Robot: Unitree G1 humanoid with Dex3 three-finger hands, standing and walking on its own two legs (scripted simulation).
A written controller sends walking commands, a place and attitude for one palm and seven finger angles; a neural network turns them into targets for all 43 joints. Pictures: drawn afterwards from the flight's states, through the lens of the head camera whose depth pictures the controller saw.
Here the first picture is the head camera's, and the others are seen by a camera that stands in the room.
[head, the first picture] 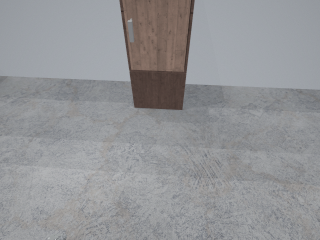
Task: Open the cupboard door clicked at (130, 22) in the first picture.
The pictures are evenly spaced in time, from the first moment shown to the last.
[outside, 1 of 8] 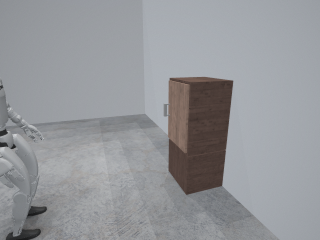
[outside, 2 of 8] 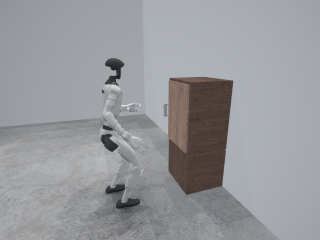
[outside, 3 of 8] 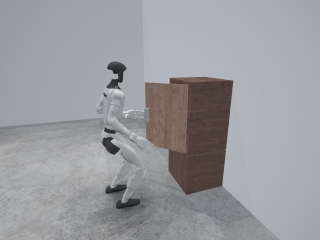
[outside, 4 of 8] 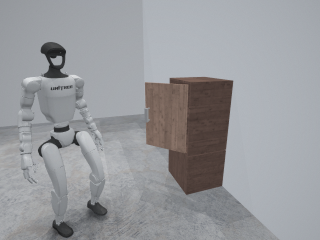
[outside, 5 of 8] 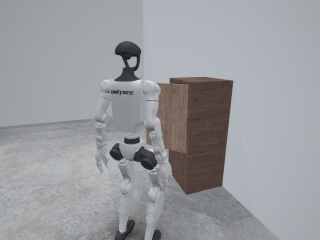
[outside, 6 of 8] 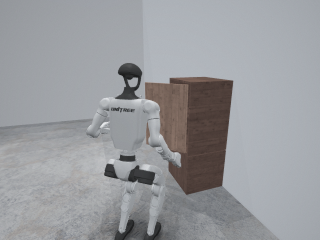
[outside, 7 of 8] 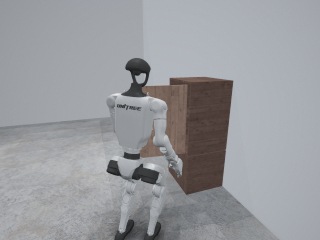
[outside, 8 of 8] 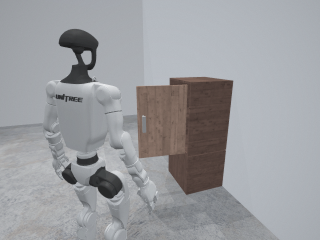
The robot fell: no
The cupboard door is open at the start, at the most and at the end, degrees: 0 84 84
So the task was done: yes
